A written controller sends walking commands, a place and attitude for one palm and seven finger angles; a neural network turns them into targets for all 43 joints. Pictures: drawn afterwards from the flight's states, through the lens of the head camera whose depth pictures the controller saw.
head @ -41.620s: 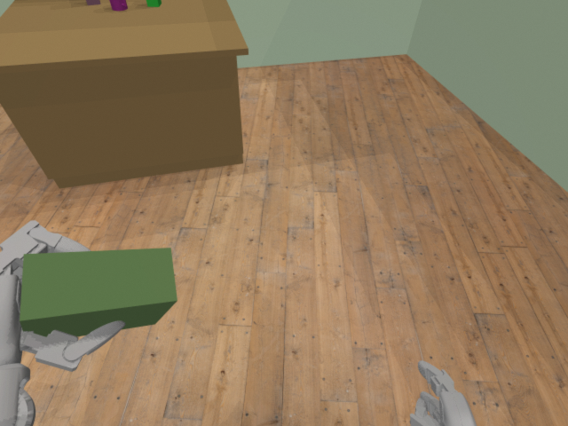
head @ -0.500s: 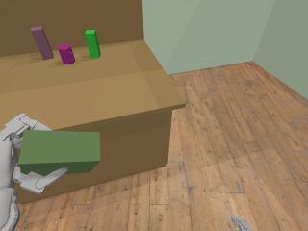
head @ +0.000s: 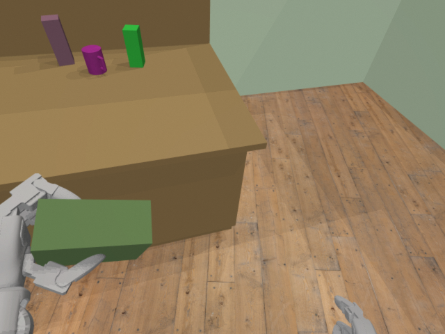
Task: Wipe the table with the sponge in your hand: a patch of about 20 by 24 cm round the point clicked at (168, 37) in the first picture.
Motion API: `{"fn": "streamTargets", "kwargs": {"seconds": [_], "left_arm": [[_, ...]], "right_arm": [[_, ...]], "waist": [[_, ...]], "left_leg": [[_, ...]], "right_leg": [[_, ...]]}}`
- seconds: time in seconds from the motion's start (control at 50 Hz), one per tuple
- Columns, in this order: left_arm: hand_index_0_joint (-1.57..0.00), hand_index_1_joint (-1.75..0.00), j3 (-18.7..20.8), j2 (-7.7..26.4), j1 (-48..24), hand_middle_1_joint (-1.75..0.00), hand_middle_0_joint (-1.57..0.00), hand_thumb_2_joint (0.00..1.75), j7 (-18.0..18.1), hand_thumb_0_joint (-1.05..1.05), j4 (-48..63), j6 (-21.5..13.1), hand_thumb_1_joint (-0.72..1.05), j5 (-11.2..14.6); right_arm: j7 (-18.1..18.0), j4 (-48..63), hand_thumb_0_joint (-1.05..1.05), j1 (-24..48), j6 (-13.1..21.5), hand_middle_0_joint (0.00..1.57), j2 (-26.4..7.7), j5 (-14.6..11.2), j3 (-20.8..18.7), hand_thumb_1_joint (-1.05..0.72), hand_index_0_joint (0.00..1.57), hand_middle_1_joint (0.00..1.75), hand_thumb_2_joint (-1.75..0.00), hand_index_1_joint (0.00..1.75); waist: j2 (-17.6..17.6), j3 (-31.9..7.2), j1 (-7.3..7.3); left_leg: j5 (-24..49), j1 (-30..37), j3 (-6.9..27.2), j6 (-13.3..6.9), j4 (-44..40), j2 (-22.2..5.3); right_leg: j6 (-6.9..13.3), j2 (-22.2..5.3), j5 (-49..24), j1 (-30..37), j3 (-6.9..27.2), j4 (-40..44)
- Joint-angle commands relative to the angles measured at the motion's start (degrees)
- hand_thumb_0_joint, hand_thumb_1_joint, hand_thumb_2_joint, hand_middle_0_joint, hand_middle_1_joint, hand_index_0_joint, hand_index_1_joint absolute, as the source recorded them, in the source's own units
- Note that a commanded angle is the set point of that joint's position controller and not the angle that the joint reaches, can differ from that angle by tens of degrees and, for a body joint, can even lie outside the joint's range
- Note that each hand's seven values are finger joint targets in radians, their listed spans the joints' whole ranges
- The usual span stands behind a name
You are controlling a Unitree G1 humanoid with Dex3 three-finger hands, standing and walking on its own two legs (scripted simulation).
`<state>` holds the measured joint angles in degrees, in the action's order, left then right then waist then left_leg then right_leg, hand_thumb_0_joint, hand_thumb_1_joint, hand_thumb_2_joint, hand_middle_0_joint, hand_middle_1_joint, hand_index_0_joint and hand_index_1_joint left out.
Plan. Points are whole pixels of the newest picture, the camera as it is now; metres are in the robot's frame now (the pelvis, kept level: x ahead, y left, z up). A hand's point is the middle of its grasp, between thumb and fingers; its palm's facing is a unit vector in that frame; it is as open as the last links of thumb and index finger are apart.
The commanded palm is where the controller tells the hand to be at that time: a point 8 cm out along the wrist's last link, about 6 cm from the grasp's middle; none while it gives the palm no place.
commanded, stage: stand and wait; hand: left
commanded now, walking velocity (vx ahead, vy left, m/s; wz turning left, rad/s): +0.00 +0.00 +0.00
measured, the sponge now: (112, 233) +0.23 +0.18 +0.13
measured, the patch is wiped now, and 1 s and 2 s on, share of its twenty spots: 1.00 1.00 1.00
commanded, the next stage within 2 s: none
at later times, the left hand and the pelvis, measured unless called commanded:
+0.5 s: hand (55, 202) +0.25 +0.26 +0.16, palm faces +0.36 -0.86 -0.36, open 10.2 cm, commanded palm +0.20 +0.30 +0.19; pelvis +0.04 +0.02 +0.01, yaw -1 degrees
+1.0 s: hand (51, 206) +0.24 +0.26 +0.16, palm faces +0.37 -0.86 -0.36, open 10.2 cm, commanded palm +0.19 +0.30 +0.19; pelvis +0.03 +0.02 +0.01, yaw -1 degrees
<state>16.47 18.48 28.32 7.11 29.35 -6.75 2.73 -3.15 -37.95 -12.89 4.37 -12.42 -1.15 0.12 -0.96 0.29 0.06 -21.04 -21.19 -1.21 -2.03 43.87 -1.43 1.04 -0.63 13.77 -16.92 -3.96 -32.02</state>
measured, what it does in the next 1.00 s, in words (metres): stands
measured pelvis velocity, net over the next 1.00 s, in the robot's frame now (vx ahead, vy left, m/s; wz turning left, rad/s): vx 0.03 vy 0.02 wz -0.01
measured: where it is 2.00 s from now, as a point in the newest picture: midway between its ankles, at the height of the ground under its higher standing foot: outside the picture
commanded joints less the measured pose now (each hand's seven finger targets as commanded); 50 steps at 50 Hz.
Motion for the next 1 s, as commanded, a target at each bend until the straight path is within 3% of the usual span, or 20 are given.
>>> {"fn": "streamTargets", "kwargs": {"seconds": [0.0,0.02,0.04,0.06,0.1,0.12,0.16,0.2,0.26,0.34,0.38,0.6,0.72,0.76,0.8,0.98], "left_arm": [[-1.20,-1.60,8.4,11.8,-4.5,-1.60,-1.20,1.30,3.4,0.00,17.1,-4.8,0.10,0.6],[-1.20,-1.60,9.0,12.1,-5.0,-1.60,-1.20,1.30,3.8,0.00,16.9,-4.6,0.10,0.2],[-1.20,-1.60,9.2,12.2,-4.6,-1.60,-1.20,1.30,3.6,0.00,14.4,-4.2,0.10,0.3],[-1.20,-1.60,9.6,12.6,-4.8,-1.60,-1.20,1.30,3.4,0.00,14.3,-3.9,0.10,0.2],[-1.20,-1.60,8.9,11.2,-2.8,-1.60,-1.20,1.30,3.1,0.00,10.2,-3.7,0.10,0.1],[-1.20,-1.60,8.2,10.6,-2.8,-1.60,-1.20,1.30,2.8,0.00,9.4,-3.6,0.10,0.2],[-1.20,-1.60,6.4,9.1,-2.2,-1.60,-1.20,1.30,2.1,0.00,8.4,-3.5,0.10,0.7],[-1.20,-1.60,6.5,10.2,-4.5,-1.60,-1.20,1.30,2.3,0.00,11.1,-3.8,0.10,0.7],[-1.20,-1.60,7.0,11.2,-5.8,-1.60,-1.20,1.30,2.5,0.00,11.3,-3.6,0.10,0.6],[-1.20,-1.60,7.4,11.2,-5.6,-1.60,-1.20,1.30,2.7,0.00,11.5,-3.6,0.10,0.8],[-1.20,-1.60,7.8,11.6,-5.7,-1.60,-1.20,1.30,2.8,0.00,12.6,-3.7,0.10,0.8],[-1.20,-1.60,6.8,10.6,-4.4,-1.60,-1.20,1.30,2.5,0.00,10.4,-3.2,0.10,1.0],[-1.20,-1.60,6.6,10.8,-5.9,-1.60,-1.20,1.30,2.6,0.00,10.5,-3.3,0.10,1.0],[-1.20,-1.60,7.2,11.6,-6.2,-1.60,-1.20,1.30,2.7,0.00,10.5,-3.3,0.10,0.9],[-1.20,-1.60,6.4,10.5,-6.0,-1.60,-1.20,1.30,2.7,0.00,9.5,-3.3,0.10,0.9],[-1.20,-1.60,6.6,10.6,-5.7,-1.60,-1.20,1.30,2.7,0.00,8.9,-3.3,0.10,0.8]], "right_arm": [[-2.0,12.0,0.00,7.9,4.0,0.20,-7.8,0.6,-2.8,-0.90,0.20,0.30,-0.90,0.30],[-2.0,12.6,0.00,7.9,4.2,0.20,-8.0,0.0,-2.6,-0.90,0.20,0.30,-0.90,0.30],[-1.9,12.1,0.00,7.6,4.5,0.20,-6.8,-0.5,-2.5,-0.90,0.20,0.30,-0.90,0.30],[-2.1,12.2,0.00,7.8,4.8,0.20,-6.4,-0.4,-2.2,-0.90,0.20,0.30,-0.90,0.30],[-1.8,11.3,0.00,7.5,5.2,0.20,-5.9,-0.4,-1.9,-0.90,0.20,0.30,-0.90,0.30],[-1.5,11.5,0.00,7.5,5.3,0.20,-6.0,-0.3,-2.0,-0.90,0.20,0.30,-0.90,0.30],[-0.9,11.6,0.00,7.2,5.2,0.20,-6.7,-0.2,-2.6,-0.90,0.20,0.30,-0.90,0.30],[-0.8,11.3,0.00,7.5,5.1,0.20,-6.5,0.1,-2.5,-0.90,0.20,0.30,-0.90,0.30],[-1.1,11.6,0.00,8.6,4.9,0.20,-6.6,0.3,-2.2,-0.90,0.20,0.30,-0.90,0.30],[-1.2,12.1,0.00,8.6,3.9,0.20,-6.3,0.2,-2.1,-0.90,0.20,0.30,-0.90,0.30],[-1.3,12.4,0.00,8.7,3.6,0.20,-6.3,0.3,-2.0,-0.90,0.20,0.30,-0.90,0.30],[-1.3,13.1,0.00,8.6,2.6,0.20,-6.6,0.2,-1.9,-0.90,0.20,0.30,-0.90,0.30],[-1.4,13.0,0.00,8.8,2.4,0.20,-6.7,0.3,-1.9,-0.90,0.20,0.30,-0.90,0.30],[-1.5,13.1,0.00,9.1,2.5,0.20,-7.0,0.4,-1.9,-0.90,0.20,0.30,-0.90,0.30],[-1.5,13.0,0.00,9.1,2.4,0.20,-6.5,0.3,-1.8,-0.90,0.20,0.30,-0.90,0.30],[-1.5,12.6,0.00,8.9,2.5,0.20,-6.6,0.4,-1.9,-0.90,0.20,0.30,-0.90,0.30]], "waist": [[15.7,-3.5,-0.56],[16.7,-5.3,0.40],[14.5,-5.4,-0.12],[15.3,-3.3,-0.19],[7.7,-3.9,0.09],[2.1,-4.5,-0.11],[-2.7,-5.5,-0.83],[0.3,-7.4,-0.83],[4.7,-7.0,-0.28],[4.3,-8.0,0.06],[6.0,-8.3,0.15],[5.2,-8.7,0.14],[5.0,-7.2,0.08],[6.6,-6.5,0.10],[4.8,-5.8,0.05],[4.3,-6.7,0.07]], "left_leg": [[-3.5,11.0,14.0,-3.6,-25.3,-8.6],[-2.5,8.0,17.4,-4.9,-27.4,-11.3],[-8.8,3.5,17.2,-4.1,-29.5,-10.6],[-9.7,1.2,16.1,-3.9,-29.9,-9.7],[1.1,2.2,10.6,-2.6,-23.2,-7.1],[5.6,2.6,7.7,-1.4,-19.4,-4.8],[10.2,5.2,5.0,0.2,-15.3,-2.6],[14.9,8.6,4.1,0.4,-15.2,-2.9],[18.2,10.5,5.1,0.1,-18.3,-3.9],[20.1,10.9,5.0,0.3,-19.2,-4.0],[21.6,11.4,5.3,0.4,-20.2,-4.4],[22.2,11.3,5.0,0.8,-21.2,-4.4],[16.1,9.9,4.5,0.9,-21.9,-3.6],[13.9,9.0,4.9,1.0,-22.8,-3.5],[11.7,8.7,4.6,0.9,-23.0,-3.4],[11.7,9.1,4.6,0.9,-22.7,-3.1]], "right_leg": [[0.5,-2.1,9.9,-6.6,5.1,0.1],[-1.3,1.0,6.8,-2.9,1.3,-4.4],[-1.8,1.2,9.0,0.3,2.3,-4.8],[-1.9,0.8,7.2,1.2,2.5,-3.5],[-1.8,-0.1,-0.6,5.2,3.3,4.8],[-1.2,-1.5,-5.5,6.5,5.7,7.9],[0.3,-4.6,-7.9,5.6,9.9,10.4],[0.8,-5.6,-12.5,6.1,10.8,10.1],[-0.1,-3.6,-13.0,5.8,8.1,8.9],[-0.4,-2.7,-13.9,7.8,7.0,9.2],[-0.6,-2.2,-13.9,8.3,6.1,8.6],[-0.9,-1.8,-14.4,9.2,5.5,9.3],[-0.7,-2.0,-11.6,8.6,6.1,11.1],[-0.5,-2.0,-9.7,8.3,6.2,11.3],[-0.6,-1.8,-8.5,7.8,6.2,12.1],[-0.6,-2.0,-7.8,7.9,6.6,12.5]]}}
